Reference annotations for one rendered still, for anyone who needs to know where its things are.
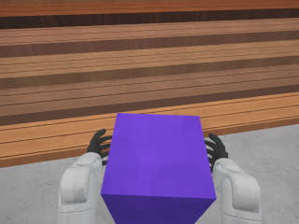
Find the left robot hand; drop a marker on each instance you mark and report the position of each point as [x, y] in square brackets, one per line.
[96, 147]

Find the left robot forearm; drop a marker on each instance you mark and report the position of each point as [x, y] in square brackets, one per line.
[77, 198]

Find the carton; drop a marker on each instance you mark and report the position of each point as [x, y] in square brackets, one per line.
[157, 170]

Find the right robot hand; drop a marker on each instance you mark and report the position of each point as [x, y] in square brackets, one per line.
[218, 152]

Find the right robot forearm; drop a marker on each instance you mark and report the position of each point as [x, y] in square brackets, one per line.
[240, 193]

